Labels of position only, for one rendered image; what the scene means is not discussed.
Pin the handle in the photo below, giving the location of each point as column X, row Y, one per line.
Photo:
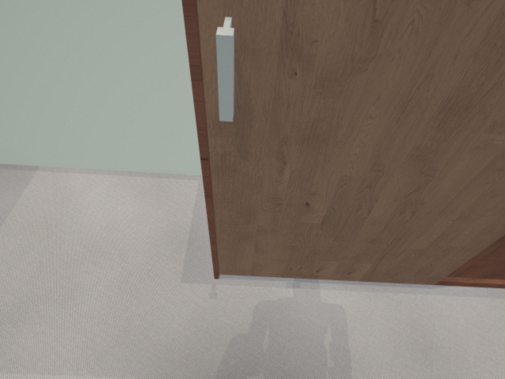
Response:
column 225, row 67

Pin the wardrobe door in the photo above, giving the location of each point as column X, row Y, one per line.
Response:
column 488, row 264
column 368, row 139

